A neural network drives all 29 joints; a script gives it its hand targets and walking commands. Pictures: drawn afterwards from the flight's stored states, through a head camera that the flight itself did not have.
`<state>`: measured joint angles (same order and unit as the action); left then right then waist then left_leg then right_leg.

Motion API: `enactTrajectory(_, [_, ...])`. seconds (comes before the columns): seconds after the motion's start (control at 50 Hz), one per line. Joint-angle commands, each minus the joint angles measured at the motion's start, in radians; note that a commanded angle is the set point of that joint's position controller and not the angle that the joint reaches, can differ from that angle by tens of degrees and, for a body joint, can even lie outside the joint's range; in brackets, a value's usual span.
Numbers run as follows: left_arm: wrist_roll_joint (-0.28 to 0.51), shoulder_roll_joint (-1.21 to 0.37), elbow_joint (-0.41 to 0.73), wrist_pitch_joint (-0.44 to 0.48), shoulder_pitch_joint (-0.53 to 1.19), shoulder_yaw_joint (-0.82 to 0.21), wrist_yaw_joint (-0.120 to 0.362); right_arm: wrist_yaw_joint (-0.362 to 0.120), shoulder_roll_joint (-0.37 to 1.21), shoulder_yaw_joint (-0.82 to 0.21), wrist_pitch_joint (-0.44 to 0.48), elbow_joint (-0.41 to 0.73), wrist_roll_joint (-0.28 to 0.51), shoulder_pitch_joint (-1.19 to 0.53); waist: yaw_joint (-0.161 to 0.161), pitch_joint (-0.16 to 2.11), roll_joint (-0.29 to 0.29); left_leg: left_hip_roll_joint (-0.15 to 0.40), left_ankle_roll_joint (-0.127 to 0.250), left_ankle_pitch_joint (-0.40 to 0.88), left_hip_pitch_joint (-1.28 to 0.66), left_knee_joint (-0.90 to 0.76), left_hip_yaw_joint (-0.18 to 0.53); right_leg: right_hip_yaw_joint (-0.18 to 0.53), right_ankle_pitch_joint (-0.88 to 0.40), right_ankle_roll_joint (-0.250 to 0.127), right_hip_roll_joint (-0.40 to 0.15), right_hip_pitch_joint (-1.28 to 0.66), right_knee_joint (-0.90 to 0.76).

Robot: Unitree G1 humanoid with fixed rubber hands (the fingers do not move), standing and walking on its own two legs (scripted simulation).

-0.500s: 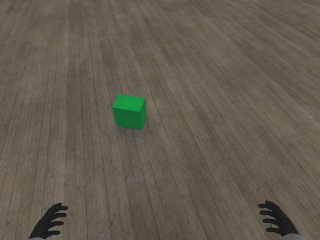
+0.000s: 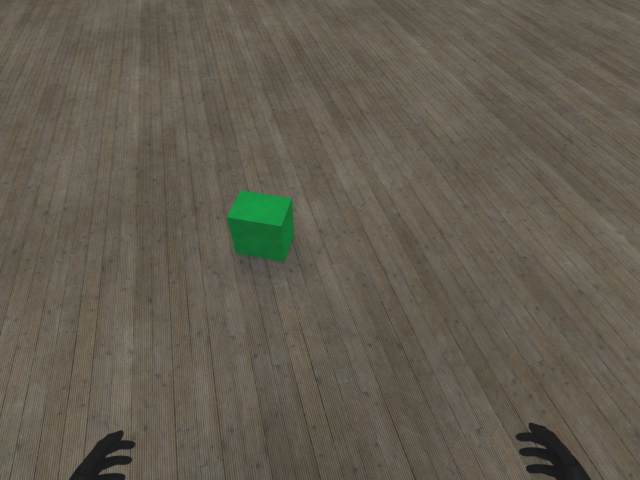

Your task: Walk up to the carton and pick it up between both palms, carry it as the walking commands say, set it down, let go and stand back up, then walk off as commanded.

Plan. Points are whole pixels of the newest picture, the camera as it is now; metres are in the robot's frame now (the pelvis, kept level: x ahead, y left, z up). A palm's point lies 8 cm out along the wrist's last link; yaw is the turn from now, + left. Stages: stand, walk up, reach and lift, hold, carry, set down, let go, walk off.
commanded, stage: stand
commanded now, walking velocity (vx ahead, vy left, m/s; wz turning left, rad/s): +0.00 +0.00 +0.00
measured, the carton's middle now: (262, 226) +1.11 +0.22 -0.66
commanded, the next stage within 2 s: walk up in 0.68 s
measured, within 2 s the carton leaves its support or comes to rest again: neither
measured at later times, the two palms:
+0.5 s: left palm out of the picture +0.11 +0.31 -0.08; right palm out of the picture +0.11 -0.31 -0.08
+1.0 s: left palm out of the picture +0.09 +0.35 -0.07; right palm out of the picture +0.12 -0.32 -0.07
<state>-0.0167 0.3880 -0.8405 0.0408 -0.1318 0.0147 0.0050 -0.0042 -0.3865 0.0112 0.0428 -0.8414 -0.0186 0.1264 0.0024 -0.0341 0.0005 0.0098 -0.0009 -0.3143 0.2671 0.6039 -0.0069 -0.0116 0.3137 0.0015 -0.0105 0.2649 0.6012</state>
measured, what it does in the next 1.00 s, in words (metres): stands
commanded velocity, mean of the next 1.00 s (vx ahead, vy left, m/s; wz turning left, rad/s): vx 0.00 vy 0.00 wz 0.00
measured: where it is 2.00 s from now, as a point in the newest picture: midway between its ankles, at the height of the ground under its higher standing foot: (295, 430)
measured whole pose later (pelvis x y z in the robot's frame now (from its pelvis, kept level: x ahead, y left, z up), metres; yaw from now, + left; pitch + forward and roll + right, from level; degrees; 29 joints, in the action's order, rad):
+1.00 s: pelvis +0.01 +0.01 +0.01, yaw +3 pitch -2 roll -1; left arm -0.03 0.45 -0.93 0.07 -0.18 0.07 0.03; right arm -0.07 -0.45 0.06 0.02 -0.95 -0.03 0.17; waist 0.01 -0.02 -0.01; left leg 0.00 0.03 -0.40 0.32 0.72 0.02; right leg -0.05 0.25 -0.04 -0.02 0.15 0.42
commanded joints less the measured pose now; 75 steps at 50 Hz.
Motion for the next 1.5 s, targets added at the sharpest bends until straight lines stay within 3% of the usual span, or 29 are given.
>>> enactTrajectory(0.0, [0.002, 0.166, 0.034, 0.011, 0.049, 0.034, -0.003, 0.003, -0.166, 0.035, 0.011, 0.035, 0.002, -0.05, 0.0, 0.069, -0.004, 0.088, 0.055, 0.164, -0.031, -0.135, 0.095, 0.095, -0.165, -0.057, -0.088, -0.033, -0.131])
enactTrajectory(0.42, [0.005, 0.176, -0.123, 0.001, 0.087, 0.017, -0.005, 0.003, -0.175, 0.021, -0.001, -0.124, 0.006, -0.087, 0.0, 0.052, -0.002, 0.107, 0.032, 0.193, -0.112, -0.275, 0.094, 0.099, -0.19, -0.036, -0.108, -0.112, -0.273])
enactTrajectory(0.84, [0.006, 0.182, -0.174, -0.007, 0.089, 0.015, -0.008, 0.006, -0.18, 0.022, -0.009, -0.174, 0.006, -0.085, 0.0, 0.047, -0.002, 0.115, 0.026, 0.203, -0.133, -0.312, 0.094, 0.099, -0.199, -0.031, -0.116, -0.131, -0.308])
enactTrajectory(0.86, [-0.003, 0.291, -0.108, 0.014, 0.027, 0.072, 0.015, -0.028, -0.265, 0.069, -0.006, -0.125, -0.006, 0.006, 0.013, 0.134, 0.002, 0.064, 0.094, -0.267, -0.092, -0.235, 0.112, 0.044, 0.235, -0.066, -0.068, -0.201, -0.234])
enactTrajectory(0.88, [-0.01, 0.297, -0.111, 0.02, -0.036, 0.085, 0.02, -0.042, -0.259, 0.075, -0.006, -0.094, -0.017, -0.033, 0.049, 0.052, 0.005, 0.071, 0.102, -0.367, 0.064, -0.195, 0.139, 0.13, 0.387, -0.105, -0.113, -0.178, -0.234])
enactTrajectory(0.9, [-0.009, 0.309, -0.102, 0.027, -0.081, 0.098, 0.022, -0.051, -0.239, 0.076, -0.005, -0.046, -0.017, -0.103, 0.084, -0.026, 0.047, 0.04, 0.084, -0.277, 0.256, -0.099, 0.103, 0.229, 0.425, -0.152, -0.176, -0.249, -0.284])
enactTrajectory(0.92, [-0.01, 0.337, -0.091, 0.034, -0.117, 0.11, 0.022, -0.057, -0.208, 0.075, -0.002, -0.008, -0.014, -0.151, 0.105, -0.072, 0.133, 0.0, 0.057, -0.113, 0.387, 0.057, 0.016, 0.373, 0.442, -0.216, -0.299, -0.304, -0.392])
enactTrajectory(0.94, [-0.014, 0.359, -0.066, 0.042, -0.121, 0.122, 0.022, -0.061, -0.212, 0.081, 0.001, 0.014, -0.017, -0.16, 0.107, -0.079, 0.151, 0.039, 0.047, -0.123, 0.443, 0.202, 0.076, 0.472, 0.428, -0.269, -0.398, -0.291, -0.463])
enactTrajectory(0.96, [-0.014, 0.361, -0.038, 0.047, -0.085, 0.129, 0.021, -0.067, -0.236, 0.09, 0.002, 0.019, -0.014, -0.124, 0.07, -0.067, 0.101, 0.072, 0.035, -0.113, 0.418, 0.233, 0.129, 0.44, 0.4, -0.266, -0.401, -0.262, -0.468])
enactTrajectory(0.98, [-0.013, 0.346, -0.013, 0.048, -0.047, 0.128, 0.024, -0.079, -0.237, 0.097, 0.002, 0.016, -0.01, -0.063, 0.036, -0.047, 0.113, 0.085, 0.023, -0.107, 0.362, 0.213, 0.114, 0.36, 0.356, -0.247, -0.373, -0.233, -0.465])
enactTrajectory(1.02, [-0.021, 0.346, 0.028, 0.048, 0.008, 0.125, 0.034, -0.1, -0.238, 0.108, 0.002, 0.02, -0.01, 0.0, -0.003, -0.039, 0.17, 0.088, 0.021, -0.119, 0.19, 0.117, 0.033, 0.21, 0.316, -0.211, -0.319, -0.101, -0.461])
enactTrajectory(1.04, [-0.023, 0.343, 0.042, 0.046, 0.026, 0.122, 0.039, -0.107, -0.23, 0.113, 0.004, 0.02, -0.008, 0.017, -0.018, -0.048, 0.17, 0.071, 0.022, -0.108, 0.102, 0.056, -0.007, 0.148, 0.292, -0.195, -0.287, -0.021, -0.437])
enactTrajectory(1.08, [-0.024, 0.311, 0.052, 0.034, 0.031, 0.108, 0.047, -0.102, -0.216, 0.124, 0.013, -0.007, -0.01, 0.128, -0.075, -0.026, 0.084, -0.007, 0.018, 0.039, -0.16, -0.084, -0.102, 0.018, 0.33, -0.152, -0.196, 0.153, -0.264])
enactTrajectory(1.1, [-0.025, 0.271, 0.056, 0.026, -0.007, 0.095, 0.049, -0.089, -0.246, 0.136, 0.02, -0.03, -0.018, 0.235, -0.105, 0.019, -0.035, -0.047, 0.024, -0.027, -0.322, -0.107, -0.095, -0.039, 0.379, -0.133, -0.142, 0.252, -0.068])
enactTrajectory(1.12, [-0.015, 0.208, 0.099, 0.028, 0.019, 0.073, 0.046, -0.068, -0.348, 0.159, 0.027, -0.03, -0.03, 0.351, -0.17, 0.035, -0.302, 0.137, 0.099, -0.331, -0.444, -0.287, 0.257, -0.143, 0.319, -0.089, -0.03, 0.461, 0.32])
enactTrajectory(1.14, [-0.008, 0.195, 0.138, 0.029, 0.061, 0.06, 0.038, -0.055, -0.445, 0.167, 0.045, 0.023, -0.019, 0.312, -0.157, 0.014, -0.308, 0.358, 0.227, -0.568, -0.34, -0.448, 0.762, 0.051, 0.261, -0.066, 0.034, 0.58, 0.534])
enactTrajectory(1.16, [0.003, 0.274, 0.11, 0.024, 0.017, 0.076, 0.036, -0.048, -0.406, 0.155, 0.047, 0.05, 0.017, 0.231, -0.079, -0.02, -0.041, 0.386, 0.261, -0.558, -0.223, -0.434, 0.723, 0.165, 0.135, -0.053, -0.041, 0.532, 0.576])
enactTrajectory(1.18, [0.018, 0.291, 0.073, 0.024, -0.052, 0.088, 0.042, -0.046, -0.352, 0.134, 0.049, 0.065, 0.022, 0.181, -0.031, -0.035, 0.0, 0.336, 0.249, -0.439, -0.173, -0.403, 0.598, 0.15, 0.066, -0.037, -0.065, 0.467, 0.542])
enactTrajectory(1.2, [0.017, 0.293, 0.059, 0.025, -0.103, 0.096, 0.044, -0.042, -0.323, 0.122, 0.054, 0.081, 0.016, 0.155, -0.005, -0.046, -0.041, 0.286, 0.225, -0.338, -0.141, -0.394, 0.482, 0.13, 0.024, -0.023, -0.094, 0.421, 0.469])
enactTrajectory(1.24, [0.002, 0.288, 0.043, 0.021, -0.128, 0.103, 0.055, -0.041, -0.313, 0.115, 0.053, 0.096, 0.006, 0.141, -0.007, -0.045, -0.145, 0.218, 0.208, -0.154, -0.032, -0.379, 0.294, 0.043, 0.019, 0.005, -0.095, 0.285, 0.315])
enactTrajectory(1.3, [-0.006, 0.256, 0.092, 0.018, -0.055, 0.109, 0.074, -0.049, -0.333, 0.121, 0.056, 0.111, 0.004, 0.199, -0.043, -0.058, -0.155, 0.226, 0.231, -0.144, -0.001, -0.38, 0.261, 0.006, 0.014, 0.002, -0.085, 0.235, 0.169])
enactTrajectory(1.36, [-0.004, 0.24, 0.106, 0.027, -0.035, 0.113, 0.083, -0.05, -0.334, 0.123, 0.057, 0.138, 0.007, 0.191, -0.045, -0.06, -0.145, 0.216, 0.219, -0.183, 0.011, -0.372, 0.245, -0.024, -0.065, -0.012, -0.057, 0.172, 0.063])
enactTrajectory(1.4, [-0.001, 0.231, 0.11, 0.035, -0.042, 0.117, 0.084, -0.051, -0.331, 0.121, 0.055, 0.151, 0.009, 0.185, -0.032, -0.055, -0.131, 0.215, 0.209, -0.159, 0.039, -0.338, 0.222, -0.045, -0.079, -0.022, -0.036, 0.093, 0.015])
enactTrajectory(1.44, [-0.004, 0.232, 0.102, 0.047, -0.097, 0.123, 0.075, -0.05, -0.301, 0.107, 0.05, 0.159, 0.008, 0.195, 0.006, -0.032, -0.082, 0.177, 0.174, -0.07, 0.082, -0.202, 0.166, -0.066, -0.079, -0.04, 0.003, -0.051, -0.062])
enactTrajectory(1.46, [-0.004, 0.253, 0.091, 0.056, -0.174, 0.132, 0.063, -0.047, -0.267, 0.091, 0.051, 0.167, 0.006, 0.21, 0.05, 0.003, -0.014, 0.139, 0.146, 0.059, 0.136, -0.041, 0.12, -0.039, -0.024, -0.064, 0.009, -0.184, -0.106])
enactTrajectory(1.48, [-0.011, 0.324, 0.082, 0.066, -0.291, 0.15, 0.048, -0.044, -0.216, 0.072, 0.055, 0.193, 0.014, 0.213, 0.111, 0.077, 0.189, 0.033, 0.086, 0.084, 0.311, 0.292, 0.015, 0.289, 0.196, -0.154, -0.198, -0.344, -0.236])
